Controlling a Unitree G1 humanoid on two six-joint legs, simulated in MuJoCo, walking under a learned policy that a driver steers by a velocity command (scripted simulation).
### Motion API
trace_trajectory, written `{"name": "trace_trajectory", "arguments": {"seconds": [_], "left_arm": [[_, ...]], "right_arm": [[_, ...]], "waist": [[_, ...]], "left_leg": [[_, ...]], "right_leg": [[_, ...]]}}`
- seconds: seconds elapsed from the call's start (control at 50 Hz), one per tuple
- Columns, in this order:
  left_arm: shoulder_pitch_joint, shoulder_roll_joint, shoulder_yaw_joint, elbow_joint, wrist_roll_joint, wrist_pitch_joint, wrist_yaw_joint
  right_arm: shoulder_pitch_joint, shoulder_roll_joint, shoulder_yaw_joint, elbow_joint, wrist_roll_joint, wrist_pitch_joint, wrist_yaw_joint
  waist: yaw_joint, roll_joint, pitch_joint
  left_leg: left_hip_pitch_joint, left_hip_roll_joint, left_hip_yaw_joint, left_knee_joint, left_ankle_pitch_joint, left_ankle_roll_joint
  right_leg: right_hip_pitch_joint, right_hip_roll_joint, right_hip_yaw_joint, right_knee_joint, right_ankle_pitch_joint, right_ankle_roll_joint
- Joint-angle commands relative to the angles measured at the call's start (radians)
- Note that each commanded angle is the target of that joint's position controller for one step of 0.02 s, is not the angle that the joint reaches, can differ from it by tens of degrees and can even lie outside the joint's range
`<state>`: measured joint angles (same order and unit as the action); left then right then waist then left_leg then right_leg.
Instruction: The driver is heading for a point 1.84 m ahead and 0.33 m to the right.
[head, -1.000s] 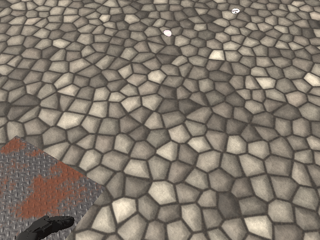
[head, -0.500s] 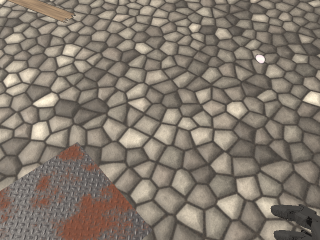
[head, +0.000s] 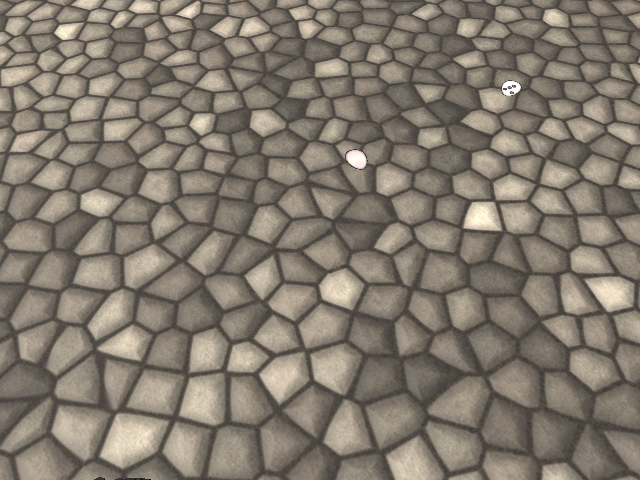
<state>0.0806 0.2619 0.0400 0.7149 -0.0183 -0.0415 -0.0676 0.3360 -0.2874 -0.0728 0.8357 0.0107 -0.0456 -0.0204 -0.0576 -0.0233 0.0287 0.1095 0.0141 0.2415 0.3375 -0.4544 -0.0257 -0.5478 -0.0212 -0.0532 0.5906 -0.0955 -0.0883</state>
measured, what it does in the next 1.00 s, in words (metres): walks ahead, turning right: right foot, then left foot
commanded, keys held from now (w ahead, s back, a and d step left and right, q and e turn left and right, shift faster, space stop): w+e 0.58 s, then w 0.42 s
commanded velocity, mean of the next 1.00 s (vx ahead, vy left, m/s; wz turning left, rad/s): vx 0.50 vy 0.00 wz -0.44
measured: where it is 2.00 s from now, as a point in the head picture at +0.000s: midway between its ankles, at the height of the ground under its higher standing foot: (423, 236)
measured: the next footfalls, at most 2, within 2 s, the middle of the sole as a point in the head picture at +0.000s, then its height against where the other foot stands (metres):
right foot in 0.02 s outside the picture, level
left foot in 0.48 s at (283, 478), level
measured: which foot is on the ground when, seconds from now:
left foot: down 0.00-0.02, up 0.04-0.46, down 0.48-1.00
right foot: up 0.00-0.00, down 0.02-0.48, up 0.50-0.96, down 0.98-1.00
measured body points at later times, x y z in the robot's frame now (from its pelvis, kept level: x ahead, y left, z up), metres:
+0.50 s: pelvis +0.29 +0.01 +0.00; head +0.32 +0.00 +0.45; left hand +0.42 +0.28 -0.11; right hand +0.44 -0.29 -0.06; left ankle +0.43 +0.09 -0.72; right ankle +0.14 -0.09 -0.71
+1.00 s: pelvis +0.52 -0.11 +0.00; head +0.55 -0.13 +0.45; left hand +0.85 -0.02 -0.06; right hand +0.37 -0.35 -0.13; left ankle +0.43 +0.09 -0.71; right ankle +0.57 -0.25 -0.72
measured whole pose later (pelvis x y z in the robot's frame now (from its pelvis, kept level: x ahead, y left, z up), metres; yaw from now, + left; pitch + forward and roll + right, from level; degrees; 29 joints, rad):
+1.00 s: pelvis +0.52 -0.11 +0.00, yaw -27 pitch +2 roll +1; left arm 0.03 0.25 0.04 0.60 -0.01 -0.06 -0.04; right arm 0.41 -0.30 -0.06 0.91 0.02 -0.05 0.00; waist -0.09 -0.01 0.03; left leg 0.00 0.05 0.09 0.49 -0.43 -0.03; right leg -0.47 -0.01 -0.03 0.53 -0.10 -0.07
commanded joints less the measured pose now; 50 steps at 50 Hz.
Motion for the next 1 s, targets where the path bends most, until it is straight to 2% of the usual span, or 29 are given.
{"name": "trace_trajectory", "arguments": {"seconds": [0.02,0.04,0.06,0.08,0.1,0.12,0.14,0.16,0.2,0.3,0.36,0.4,0.44,0.46,0.48,0.5,0.52,0.54,0.56,0.58,0.62,0.64,0.7,0.8,0.9,0.94,0.96,0.98,1.0], "left_arm": [[0.342,0.251,0.105,0.001,-0.006,0.003,0.025],[0.314,0.348,0.124,-0.022,-0.020,0.005,0.037],[0.341,0.271,0.096,-0.038,-0.007,-0.005,0.035],[0.322,0.214,0.081,-0.033,0.004,-0.013,0.037],[0.261,0.195,0.075,-0.035,0.002,-0.021,0.036],[0.199,0.153,0.063,-0.047,-0.001,-0.023,0.039],[0.172,0.145,0.057,-0.063,0.010,-0.024,0.043],[0.148,0.151,0.059,-0.074,0.015,-0.022,0.047],[0.140,0.163,0.063,-0.077,0.009,-0.024,0.058],[0.202,0.201,0.076,-0.059,-0.004,-0.012,0.080],[0.253,0.198,0.077,-0.040,-0.011,-0.003,0.082],[0.262,0.190,0.076,-0.037,-0.011,0.001,0.085],[0.239,0.180,0.075,-0.044,-0.006,0.005,0.085],[0.237,0.149,0.065,-0.050,-0.002,0.005,0.083],[0.242,0.085,0.042,-0.064,0.009,0.001,0.079],[0.372,0.021,0.021,-0.098,-0.012,-0.010,0.079],[0.382,0.118,0.035,-0.082,-0.030,-0.012,0.082],[0.286,0.186,0.054,-0.082,-0.024,-0.006,0.083],[0.225,0.188,0.057,-0.092,-0.010,0.001,0.085],[0.192,0.176,0.059,-0.104,0.000,0.002,0.083],[0.183,0.129,0.053,-0.106,-0.002,0.003,0.071],[0.204,0.099,0.048,-0.109,-0.008,0.006,0.069],[0.150,0.073,0.034,-0.124,0.000,0.011,0.068],[0.000,0.046,0.013,-0.149,0.007,-0.017,0.043],[-0.108,0.069,0.017,-0.190,-0.004,-0.025,0.026],[-0.045,0.102,0.033,-0.178,0.003,-0.027,0.026],[0.076,0.133,0.053,-0.140,0.009,-0.026,0.030],[0.234,0.184,0.079,-0.094,0.012,-0.021,0.041],[0.369,0.293,0.100,-0.078,0.032,-0.014,0.056]], "right_arm": [[-0.035,-0.177,-0.033,-0.080,-0.006,0.001,-0.022],[0.046,-0.033,0.014,-0.133,-0.032,-0.030,-0.003],[-0.015,-0.108,0.005,-0.135,-0.002,-0.077,0.018],[-0.124,-0.145,-0.004,-0.167,0.037,-0.097,0.030],[-0.146,-0.128,0.003,-0.179,0.027,-0.106,0.026],[-0.161,-0.133,-0.004,-0.170,-0.006,-0.103,0.017],[-0.153,-0.138,-0.009,-0.170,-0.020,-0.094,0.015],[-0.117,-0.131,-0.011,-0.172,-0.022,-0.082,0.017],[-0.117,-0.107,-0.005,-0.168,-0.024,-0.062,0.017],[-0.299,-0.055,0.021,-0.212,-0.021,-0.059,0.023],[-0.357,-0.082,0.012,-0.231,-0.004,-0.069,0.033],[-0.349,-0.111,-0.001,-0.233,-0.001,-0.077,0.039],[-0.275,-0.130,-0.015,-0.216,0.001,-0.086,0.039],[-0.193,-0.149,-0.028,-0.196,-0.006,-0.090,0.034],[-0.062,-0.198,-0.044,-0.185,-0.024,-0.094,0.025],[0.030,-0.290,-0.064,-0.158,-0.040,-0.081,0.026],[0.032,-0.223,-0.054,-0.151,-0.015,-0.075,0.033],[-0.015,-0.149,-0.034,-0.167,-0.010,-0.070,0.030],[-0.063,-0.122,-0.023,-0.170,-0.017,-0.064,0.027],[-0.094,-0.099,-0.014,-0.164,-0.022,-0.060,0.026],[-0.080,-0.072,-0.005,-0.143,-0.029,-0.067,0.029],[-0.083,-0.084,-0.007,-0.128,-0.025,-0.069,0.031],[-0.076,-0.114,-0.017,-0.100,-0.012,-0.076,0.034],[-0.035,-0.157,-0.023,-0.053,0.005,-0.058,0.029],[0.042,-0.185,-0.027,0.006,0.020,-0.033,0.029],[0.029,-0.203,-0.030,0.016,0.026,-0.021,0.024],[0.018,-0.200,-0.026,0.019,0.029,-0.017,0.020],[0.015,-0.172,-0.013,0.011,0.017,-0.019,0.016],[0.074,-0.075,0.023,-0.033,-0.012,-0.034,0.021]], "waist": [[0.226,0.016,-0.219],[0.121,-0.275,-0.318],[0.179,-0.128,-0.436],[0.197,-0.077,-0.302],[0.144,0.015,-0.182],[0.110,0.045,-0.130],[0.081,0.004,-0.084],[0.047,-0.017,-0.092],[0.037,0.000,-0.072],[0.107,-0.043,-0.035],[0.130,-0.063,-0.037],[0.115,-0.079,-0.040],[0.065,-0.104,-0.048],[0.023,-0.098,-0.089],[-0.033,-0.004,-0.205],[0.016,0.304,-0.324],[0.003,0.300,-0.290],[-0.024,0.189,-0.167],[-0.016,0.125,-0.099],[-0.001,0.112,-0.050],[0.014,0.129,-0.013],[0.038,0.157,-0.031],[0.038,0.119,-0.004],[-0.007,0.084,0.010],[-0.022,0.109,0.037],[0.036,0.123,-0.007],[0.107,0.113,-0.081],[0.177,0.091,-0.185],[0.183,-0.118,-0.347]], "left_leg": [[-0.277,0.183,-0.028,0.610,0.935,0.059],[-0.759,-0.058,-0.091,1.036,-0.004,-0.027],[-0.875,-0.055,-0.349,1.119,-0.109,0.003],[-0.932,-0.002,-0.355,1.095,-0.041,0.030],[-0.916,0.044,-0.346,0.978,0.036,0.039],[-0.857,0.079,-0.336,0.880,0.076,0.034],[-0.779,0.090,-0.333,0.844,0.094,0.026],[-0.743,0.094,-0.337,0.802,0.106,0.009],[-0.708,0.090,-0.307,0.701,0.139,-0.021],[-0.610,0.021,-0.282,0.317,0.474,-0.054],[-0.570,-0.007,-0.307,0.213,0.513,-0.045],[-0.546,-0.007,-0.331,0.171,0.463,-0.023],[-0.452,-0.008,-0.319,0.135,0.401,0.014],[-0.323,0.006,-0.314,0.110,0.388,0.042],[-0.103,0.154,-0.453,0.110,0.313,0.102],[0.202,0.382,-0.901,0.018,0.099,0.264],[0.193,0.424,-1.077,-0.045,-0.170,0.288],[0.088,0.373,-0.922,-0.060,-0.166,0.241],[-0.020,0.326,-0.768,-0.061,-0.022,0.207],[-0.107,0.285,-0.664,-0.078,0.105,0.197],[-0.214,0.221,-0.516,-0.111,0.305,0.180],[-0.211,0.225,-0.501,-0.131,0.299,0.203],[-0.222,0.241,-0.440,-0.183,0.386,0.245],[-0.197,0.204,-0.300,-0.189,0.493,0.216],[-0.095,0.254,-0.294,-0.148,0.564,0.194],[-0.070,0.251,-0.265,-0.047,0.794,0.170],[-0.101,0.217,-0.222,0.094,0.931,0.147],[-0.229,0.171,-0.183,0.294,0.866,0.110],[-0.603,0.056,-0.152,0.690,0.429,0.045]], "right_leg": [[0.565,0.005,0.111,-0.054,-0.019,-0.117],[0.928,-0.276,0.709,-0.155,-0.143,-0.344],[0.993,-0.319,0.894,-0.278,-0.238,-0.355],[0.905,-0.282,0.725,-0.285,-0.195,-0.293],[0.740,-0.236,0.599,-0.289,-0.091,-0.252],[0.615,-0.201,0.509,-0.303,0.004,-0.224],[0.497,-0.173,0.454,-0.310,0.175,-0.223],[0.451,-0.167,0.446,-0.332,0.173,-0.233],[0.352,-0.138,0.382,-0.358,0.212,-0.225],[0.250,-0.056,0.295,-0.351,0.078,-0.148],[0.295,-0.081,0.363,-0.306,-0.014,-0.126],[0.349,-0.105,0.431,-0.249,-0.060,-0.107],[0.360,-0.103,0.468,-0.175,-0.055,-0.081],[0.335,-0.063,0.446,-0.087,-0.032,-0.053],[0.244,-0.001,0.369,0.167,-0.119,-0.015],[-0.084,0.140,0.226,0.501,-0.485,0.052],[-0.244,0.061,0.231,0.666,-0.487,0.067],[-0.274,0.022,0.228,0.715,-0.391,0.073],[-0.249,-0.009,0.196,0.705,-0.317,0.078],[-0.225,-0.034,0.195,0.662,-0.266,0.081],[-0.137,-0.061,0.188,0.593,-0.225,0.075],[-0.132,-0.057,0.173,0.560,-0.216,0.080],[-0.159,-0.067,0.171,0.422,-0.162,0.093],[-0.090,-0.062,0.086,0.114,0.066,0.090],[-0.043,-0.030,0.052,-0.025,0.018,0.050],[0.091,0.009,0.020,-0.079,-0.020,0.013],[0.276,0.038,-0.005,-0.120,0.017,-0.015],[0.531,-0.001,0.040,-0.096,0.039,-0.047],[0.928,-0.277,0.441,-0.084,0.004,-0.181]]}}
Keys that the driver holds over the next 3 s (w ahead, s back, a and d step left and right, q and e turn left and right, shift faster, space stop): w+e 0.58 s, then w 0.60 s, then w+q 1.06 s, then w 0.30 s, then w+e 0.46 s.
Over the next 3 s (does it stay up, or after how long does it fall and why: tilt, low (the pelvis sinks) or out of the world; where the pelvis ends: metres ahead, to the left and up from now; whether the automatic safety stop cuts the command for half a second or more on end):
stays up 1.58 -0.23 0.01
